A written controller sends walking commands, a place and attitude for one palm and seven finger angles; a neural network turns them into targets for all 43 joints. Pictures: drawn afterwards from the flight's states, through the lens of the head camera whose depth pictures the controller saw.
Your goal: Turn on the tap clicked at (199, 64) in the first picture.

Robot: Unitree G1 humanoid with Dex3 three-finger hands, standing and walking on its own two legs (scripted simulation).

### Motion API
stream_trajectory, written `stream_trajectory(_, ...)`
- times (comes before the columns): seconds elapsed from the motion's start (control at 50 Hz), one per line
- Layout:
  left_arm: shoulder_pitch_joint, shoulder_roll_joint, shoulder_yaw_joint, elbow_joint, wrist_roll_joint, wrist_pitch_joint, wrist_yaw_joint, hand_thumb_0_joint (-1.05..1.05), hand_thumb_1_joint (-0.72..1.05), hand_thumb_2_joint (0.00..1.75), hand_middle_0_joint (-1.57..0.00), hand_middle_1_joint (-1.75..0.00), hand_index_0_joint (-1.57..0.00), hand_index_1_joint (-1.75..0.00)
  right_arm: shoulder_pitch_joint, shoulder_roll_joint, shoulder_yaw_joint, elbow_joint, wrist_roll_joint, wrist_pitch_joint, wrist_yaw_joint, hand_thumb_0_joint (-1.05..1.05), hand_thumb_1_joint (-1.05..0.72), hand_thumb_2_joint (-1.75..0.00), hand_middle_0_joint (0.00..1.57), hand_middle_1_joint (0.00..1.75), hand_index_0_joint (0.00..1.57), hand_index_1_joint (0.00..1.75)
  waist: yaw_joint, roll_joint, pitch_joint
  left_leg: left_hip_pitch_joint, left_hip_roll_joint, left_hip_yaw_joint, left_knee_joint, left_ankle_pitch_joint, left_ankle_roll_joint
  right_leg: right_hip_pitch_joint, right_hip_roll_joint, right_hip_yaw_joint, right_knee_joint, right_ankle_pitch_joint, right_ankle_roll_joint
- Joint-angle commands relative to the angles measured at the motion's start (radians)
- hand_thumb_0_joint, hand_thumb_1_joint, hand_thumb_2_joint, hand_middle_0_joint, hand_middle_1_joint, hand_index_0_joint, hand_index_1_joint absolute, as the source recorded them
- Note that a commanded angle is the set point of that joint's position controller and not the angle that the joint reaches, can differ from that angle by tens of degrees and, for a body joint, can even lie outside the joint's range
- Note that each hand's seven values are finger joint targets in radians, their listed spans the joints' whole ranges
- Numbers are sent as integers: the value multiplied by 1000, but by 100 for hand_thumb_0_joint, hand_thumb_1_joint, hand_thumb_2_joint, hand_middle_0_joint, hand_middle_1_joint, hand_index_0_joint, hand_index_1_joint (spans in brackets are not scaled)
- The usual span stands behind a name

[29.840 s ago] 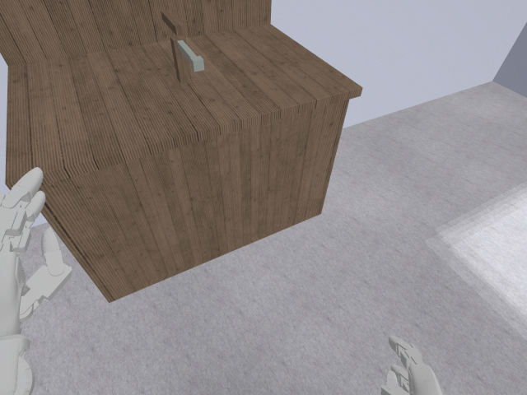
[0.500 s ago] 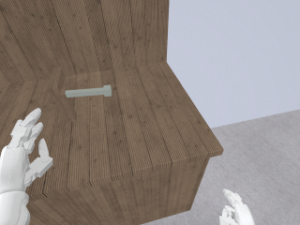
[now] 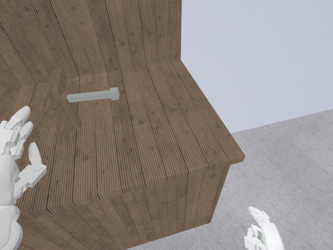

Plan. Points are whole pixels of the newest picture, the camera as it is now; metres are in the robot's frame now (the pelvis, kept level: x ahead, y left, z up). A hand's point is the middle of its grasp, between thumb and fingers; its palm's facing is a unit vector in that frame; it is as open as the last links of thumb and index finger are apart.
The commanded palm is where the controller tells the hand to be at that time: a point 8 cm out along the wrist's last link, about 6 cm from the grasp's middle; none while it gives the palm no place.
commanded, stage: step back with the hand held close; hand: left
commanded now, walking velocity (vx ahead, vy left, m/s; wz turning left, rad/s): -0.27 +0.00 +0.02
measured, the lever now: (114, 93) +0.52 +0.22 +0.10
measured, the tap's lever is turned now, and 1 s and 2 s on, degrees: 82 82 82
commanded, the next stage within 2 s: stop stepping back and stand still in 1.06 s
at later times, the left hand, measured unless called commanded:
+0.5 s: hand (18, 208) +0.14 +0.26 +0.16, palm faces +0.42 -0.79 -0.44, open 7.4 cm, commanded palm +0.09 +0.30 +0.17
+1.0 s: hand out of the picture +0.07 +0.25 +0.16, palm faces +0.39 -0.84 -0.37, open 7.4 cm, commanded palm +0.01 +0.30 +0.17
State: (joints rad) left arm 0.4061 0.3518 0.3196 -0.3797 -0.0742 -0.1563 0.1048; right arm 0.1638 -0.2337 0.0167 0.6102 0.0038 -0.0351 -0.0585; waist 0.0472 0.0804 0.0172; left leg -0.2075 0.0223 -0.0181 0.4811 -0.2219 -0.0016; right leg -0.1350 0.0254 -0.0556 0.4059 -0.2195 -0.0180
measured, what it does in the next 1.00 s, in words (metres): walks backwards: right foot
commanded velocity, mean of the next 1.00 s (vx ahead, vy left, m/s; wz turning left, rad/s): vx -0.32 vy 0.00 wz -0.01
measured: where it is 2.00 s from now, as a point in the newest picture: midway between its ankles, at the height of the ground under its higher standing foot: outside the picture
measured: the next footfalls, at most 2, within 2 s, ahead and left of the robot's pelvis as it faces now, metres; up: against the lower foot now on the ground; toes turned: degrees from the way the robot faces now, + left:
right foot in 0.94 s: -0.08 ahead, -0.11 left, +0.00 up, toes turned +3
left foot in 1.18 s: -0.14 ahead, +0.15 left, +0.00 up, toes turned +3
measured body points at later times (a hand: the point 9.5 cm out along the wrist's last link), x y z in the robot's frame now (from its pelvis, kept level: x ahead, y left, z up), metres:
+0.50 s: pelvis -0.06 +0.02 -0.01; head -0.05 +0.01 +0.44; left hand +0.11 +0.30 +0.18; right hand +0.12 -0.21 -0.10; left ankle +0.03 +0.12 -0.74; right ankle +0.00 -0.10 -0.74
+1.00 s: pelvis -0.14 +0.01 -0.01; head -0.12 +0.02 +0.44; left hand +0.04 +0.29 +0.18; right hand +0.05 -0.19 -0.10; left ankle -0.02 +0.13 -0.74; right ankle -0.12 -0.11 -0.74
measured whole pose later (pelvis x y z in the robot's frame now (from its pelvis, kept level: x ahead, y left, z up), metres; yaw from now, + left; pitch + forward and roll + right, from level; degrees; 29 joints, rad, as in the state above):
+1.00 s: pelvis -0.14 +0.01 -0.01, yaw +0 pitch +0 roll -3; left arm 0.44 0.34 0.30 -0.53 -0.04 -0.17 0.14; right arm 0.15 -0.18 0.02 0.62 -0.01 -0.08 -0.05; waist 0.04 0.06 0.04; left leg -0.48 0.07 -0.02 0.57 -0.15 -0.01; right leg -0.27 0.07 0.01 0.49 -0.22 0.00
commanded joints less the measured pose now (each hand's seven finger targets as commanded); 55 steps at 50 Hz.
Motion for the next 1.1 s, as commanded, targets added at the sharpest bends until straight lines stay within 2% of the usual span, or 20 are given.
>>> stream_trajectory(0.0,23,153,76,-219,-1,-50,6,0,90,90,-20,-30,-20,-30,-106,-106,-48,-197,6,-32,-15,0,-90,-90,20,30,20,30,-6,-52,-159,61,66,-55,-15,300,46,-62,-119,87,-29,299,10)
stream_trajectory(0.14,8,224,138,-312,7,-66,36,0,90,90,-20,-30,-20,-30,-108,-117,-56,-212,6,-34,-32,0,-90,-90,20,30,20,30,-15,-14,-121,-71,71,-104,-73,23,47,-118,-106,98,-20,70,1)
stream_trajectory(0.26,34,179,110,-323,19,-81,52,0,90,90,-20,-30,-20,-30,-80,-122,-58,-206,5,-60,-37,0,-90,-90,20,30,20,30,-25,24,-116,-180,90,-159,-134,-245,62,-120,-71,88,20,-85,8)
stream_trajectory(0.4,24,166,124,-321,54,-86,58,0,90,90,-20,-30,-20,-30,-65,-126,-62,-199,-1,-83,-41,0,-90,-90,20,30,20,30,-22,57,-115,-369,142,-231,-215,-410,107,22,-6,78,178,-15,33)
stream_trajectory(0.46,39,167,121,-326,43,-83,55,0,90,90,-20,-30,-20,-30,-50,-106,-60,-189,-2,-74,-36,0,-90,-90,20,30,20,30,-31,-81,-121,-313,78,-146,-61,-328,79,-68,-85,156,63,-34,0)
stream_trajectory(0.5,15,183,113,-339,31,-79,64,0,90,90,-20,-30,-20,-30,-47,-98,-59,-173,-3,-70,-29,0,-90,-90,20,30,20,30,-39,-191,-101,-180,24,-77,148,-222,39,-267,-208,284,-72,-103,-65)
stream_trajectory(0.56,14,180,97,-339,21,-65,76,0,90,90,-20,-30,-20,-30,-27,-71,-52,-149,-2,-59,-19,0,-90,-90,20,30,20,30,-62,-228,-163,-92,-4,-35,312,-87,8,-280,-324,306,-68,130,-127)
stream_trajectory(0.62,26,209,134,-363,18,-72,80,0,90,90,-20,-30,-20,-30,-56,-88,-53,-165,1,-54,-21,0,-90,-90,20,30,20,30,-51,-147,-116,-126,43,-83,110,-66,33,-271,-241,224,13,79,-69)
stream_trajectory(0.66,31,207,146,-401,20,-83,83,0,90,90,-20,-30,-20,-30,-80,-106,-57,-180,4,-54,-30,0,-90,-90,20,30,20,30,-36,32,-119,-177,133,-168,-44,-23,65,-224,-115,133,114,37,-8)
stream_trajectory(0.7,44,201,171,-416,33,-97,78,0,90,90,-20,-30,-20,-30,-75,-112,-59,-189,-10,-68,-31,0,-90,-90,20,30,20,30,-39,205,-133,-366,240,-310,-255,-259,119,-71,-3,73,360,-106,33)
stream_trajectory(0.72,14,193,167,-416,41,-98,76,0,90,90,-20,-30,-20,-30,-65,-102,-63,-178,-22,-75,-30,0,-90,-90,20,30,20,30,-41,207,-119,-399,273,-340,-291,-260,144,-68,6,90,464,-156,37)
stream_trajectory(0.78,45,154,126,-368,28,-89,67,0,90,90,-20,-30,-20,-30,-25,-87,-73,-146,-18,-98,-17,0,-90,-90,20,30,20,30,-29,67,-175,-58,256,-261,-160,164,135,-267,-2,101,372,-244,32)
stream_trajectory(0.84,23,135,86,-364,29,-76,58,0,90,90,-20,-30,-20,-30,-39,-92,-60,-133,-22,-103,-10,0,-90,-90,20,30,20,30,-28,150,-184,10,233,-197,-128,307,108,-210,-1,101,178,-152,32)
stream_trajectory(0.88,-7,135,73,-363,32,-75,49,0,90,90,-20,-30,-20,-30,-57,-96,-53,-129,-21,-100,-7,0,-90,-90,20,30,20,30,-19,127,-190,5,220,-182,-107,266,90,-146,-2,104,47,-56,32)
stream_trajectory(0.92,-28,160,93,-365,37,-82,41,0,90,90,-20,-30,-20,-30,-70,-97,-53,-134,-17,-89,-6,0,-90,-90,20,30,20,30,-16,9,-173,-56,155,-111,1,127,51,-106,-47,124,-79,162,11)
stream_trajectory(0.96,27,183,99,-338,15,-73,45,0,90,90,-20,-30,-20,-30,-52,-73,-71,-152,11,-79,-13,0,-90,-90,20,30,20,30,-32,-295,-197,-98,0,29,279,-129,-21,-196,-265,281,-102,276,-87)
stream_trajectory(0.98,43,189,103,-351,13,-74,51,0,90,90,-20,-30,-20,-30,-69,-72,-75,-157,13,-72,-14,0,-90,-90,20,30,20,30,-25,-317,-180,-124,-30,11,495,-193,-30,-280,-361,345,-137,275,-155)
stream_trajectory(1.0,69,201,127,-350,15,-69,52,0,90,90,-20,-30,-20,-30,-80,-47,-62,-157,3,-66,-12,0,-90,-90,20,30,20,30,-29,-272,-161,-202,-22,-27,583,-238,-30,-261,-368,335,-110,372,-178)
stream_trajectory(1.04,46,218,153,-377,18,-72,50,0,90,90,-20,-30,-20,-30,-102,-25,-31,-165,-10,-50,-11,0,-90,-90,20,30,20,30,-44,-194,-158,-251,14,-38,438,-239,-26,-160,-328,255,-19,538,-145)
stream_trajectory(1.08,72,203,157,-331,16,-74,57,0,90,90,-20,-30,-20,-30,-86,-33,-35,-160,-6,-38,-23,0,-90,-90,20,30,20,30,-56,-224,-159,-182,11,1,228,-174,-15,-149,-284,225,21,487,-92)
